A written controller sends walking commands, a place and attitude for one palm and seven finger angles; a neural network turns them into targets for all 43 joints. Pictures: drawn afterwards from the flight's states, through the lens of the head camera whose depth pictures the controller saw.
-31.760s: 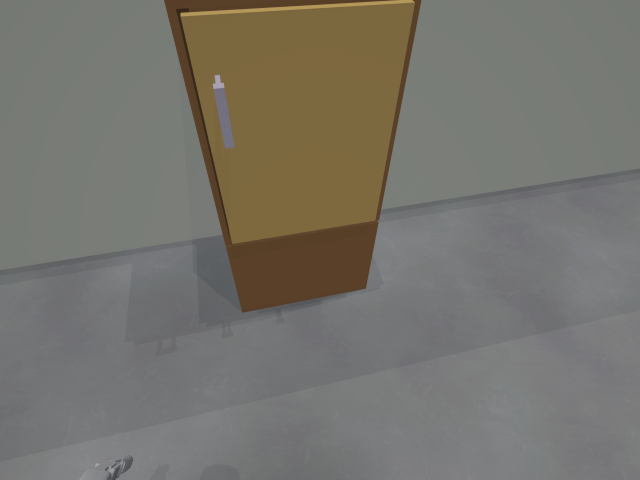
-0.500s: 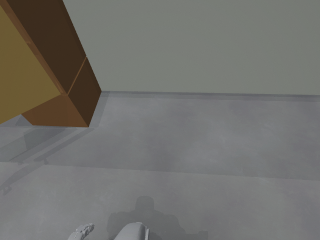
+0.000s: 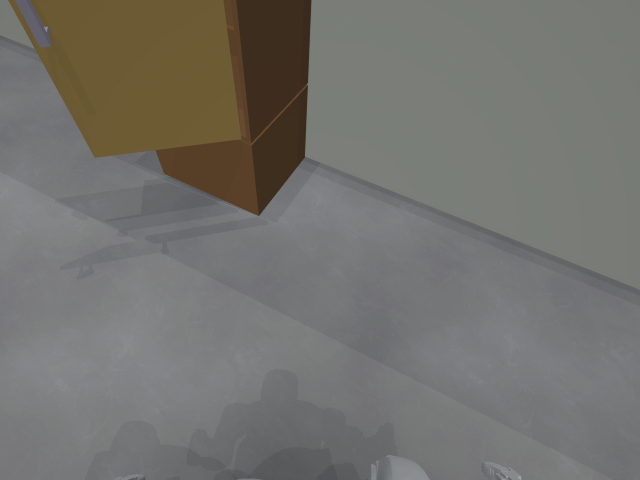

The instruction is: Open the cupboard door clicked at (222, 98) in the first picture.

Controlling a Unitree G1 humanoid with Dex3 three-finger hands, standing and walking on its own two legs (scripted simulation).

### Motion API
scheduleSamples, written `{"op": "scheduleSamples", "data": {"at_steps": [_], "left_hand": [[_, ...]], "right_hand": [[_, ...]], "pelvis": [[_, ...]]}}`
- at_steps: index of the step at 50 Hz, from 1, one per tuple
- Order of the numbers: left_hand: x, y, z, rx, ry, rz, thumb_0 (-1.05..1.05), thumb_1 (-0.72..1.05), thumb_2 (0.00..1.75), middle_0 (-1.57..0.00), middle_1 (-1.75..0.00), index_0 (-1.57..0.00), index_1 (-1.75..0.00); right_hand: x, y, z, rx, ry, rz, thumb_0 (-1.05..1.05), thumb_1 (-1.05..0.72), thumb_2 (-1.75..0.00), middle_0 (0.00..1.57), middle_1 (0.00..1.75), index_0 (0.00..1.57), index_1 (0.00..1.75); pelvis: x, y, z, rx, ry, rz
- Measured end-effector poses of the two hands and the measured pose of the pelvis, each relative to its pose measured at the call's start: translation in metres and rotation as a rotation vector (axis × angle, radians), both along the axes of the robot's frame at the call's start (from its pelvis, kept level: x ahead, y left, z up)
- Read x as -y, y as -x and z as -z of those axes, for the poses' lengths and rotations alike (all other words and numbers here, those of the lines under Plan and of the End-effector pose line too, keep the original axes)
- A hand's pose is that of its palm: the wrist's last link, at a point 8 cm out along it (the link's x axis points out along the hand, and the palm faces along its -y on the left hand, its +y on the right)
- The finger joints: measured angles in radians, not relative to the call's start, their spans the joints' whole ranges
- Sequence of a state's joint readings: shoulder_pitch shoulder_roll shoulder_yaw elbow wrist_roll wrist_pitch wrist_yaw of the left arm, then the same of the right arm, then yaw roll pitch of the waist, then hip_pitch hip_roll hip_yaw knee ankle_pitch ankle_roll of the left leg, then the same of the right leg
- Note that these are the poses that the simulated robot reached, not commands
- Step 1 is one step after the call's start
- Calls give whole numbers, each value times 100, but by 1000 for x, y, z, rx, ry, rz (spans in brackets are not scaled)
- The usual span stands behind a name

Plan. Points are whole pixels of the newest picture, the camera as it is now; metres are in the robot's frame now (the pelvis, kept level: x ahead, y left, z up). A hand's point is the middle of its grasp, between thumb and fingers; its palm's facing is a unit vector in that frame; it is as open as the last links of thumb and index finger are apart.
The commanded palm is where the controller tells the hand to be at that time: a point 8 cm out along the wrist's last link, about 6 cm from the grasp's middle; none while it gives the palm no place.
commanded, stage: turn to face it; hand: left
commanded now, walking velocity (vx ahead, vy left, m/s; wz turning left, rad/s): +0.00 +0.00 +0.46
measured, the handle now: (30, 8) +0.90 +0.67 +0.06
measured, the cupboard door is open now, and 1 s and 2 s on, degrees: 42 42 42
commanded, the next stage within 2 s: take the last steps up to it in 0.42 s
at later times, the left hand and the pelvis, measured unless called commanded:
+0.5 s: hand out of the picture +0.03 +0.13 -0.15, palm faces +0.25 -0.93 -0.26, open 7.3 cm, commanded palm none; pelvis +0.01 -0.07 +0.01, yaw +14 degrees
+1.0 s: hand out of the picture -0.02 +0.20 -0.17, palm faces +0.43 -0.88 -0.19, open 7.4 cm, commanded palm none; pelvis +0.04 +0.02 +0.01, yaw +22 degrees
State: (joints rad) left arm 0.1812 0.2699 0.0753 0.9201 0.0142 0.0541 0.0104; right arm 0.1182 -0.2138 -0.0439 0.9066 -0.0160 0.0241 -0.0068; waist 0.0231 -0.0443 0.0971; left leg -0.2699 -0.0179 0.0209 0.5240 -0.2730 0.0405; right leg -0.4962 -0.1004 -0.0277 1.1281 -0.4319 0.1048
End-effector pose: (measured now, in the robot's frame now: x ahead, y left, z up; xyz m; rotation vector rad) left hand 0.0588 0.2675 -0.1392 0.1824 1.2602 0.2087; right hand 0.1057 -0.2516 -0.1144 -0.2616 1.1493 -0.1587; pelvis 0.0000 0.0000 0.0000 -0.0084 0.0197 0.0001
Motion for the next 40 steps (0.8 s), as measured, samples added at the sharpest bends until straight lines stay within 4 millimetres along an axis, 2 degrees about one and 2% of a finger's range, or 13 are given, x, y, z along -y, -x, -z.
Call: {"op": "scheduleSamples", "data": {"at_steps": [5,9,14,22,28,33,37,40], "left_hand": [[11,-22,-11,82,-3,-6,0,91,90,-20,-30,-20,-30],[29,-34,-17,120,-12,-7,0,91,90,-20,-30,-20,-30],[58,-32,-21,159,-43,-20,0,91,90,-20,-30,-20,-30],[93,23,-29,80,-22,-135,0,91,90,-20,-30,-20,-30],[100,68,-21,24,-4,-244,0,92,89,-20,-30,-20,-30],[100,116,-11,-44,33,-336,0,92,89,-20,-30,-20,-30],[93,156,-1,-112,70,-412,0,91,90,-20,-30,-20,-30],[82,179,13,-169,100,-454,0,91,90,-20,-30,-20,-30]], "right_hand": [[1,11,5,-44,-30,-12,0,-91,-90,20,30,20,30],[11,23,17,-87,-58,-11,0,-91,-90,20,30,20,30],[36,28,41,-132,-95,-5,0,-91,-90,20,30,20,30],[58,13,31,-176,-95,-68,0,-91,-90,20,30,20,30],[52,-8,23,-192,-67,-152,0,-91,-90,20,30,20,30],[26,-36,17,-158,-54,-250,0,-91,-90,20,30,19,30],[-9,-63,9,-97,-50,-332,0,-91,-90,20,30,19,30],[-35,-79,10,-27,-44,-371,0,-91,-90,20,30,20,30]], "pelvis": [[9,-2,-3,5,-2,-38],[24,-3,-1,6,-11,-70],[49,-5,9,9,-26,-108],[69,-8,-6,20,-55,-205],[72,-9,-8,13,-54,-263],[62,-7,-7,9,-41,-303],[45,-7,-5,7,-32,-333],[26,-9,5,6,-11,-352]]}}
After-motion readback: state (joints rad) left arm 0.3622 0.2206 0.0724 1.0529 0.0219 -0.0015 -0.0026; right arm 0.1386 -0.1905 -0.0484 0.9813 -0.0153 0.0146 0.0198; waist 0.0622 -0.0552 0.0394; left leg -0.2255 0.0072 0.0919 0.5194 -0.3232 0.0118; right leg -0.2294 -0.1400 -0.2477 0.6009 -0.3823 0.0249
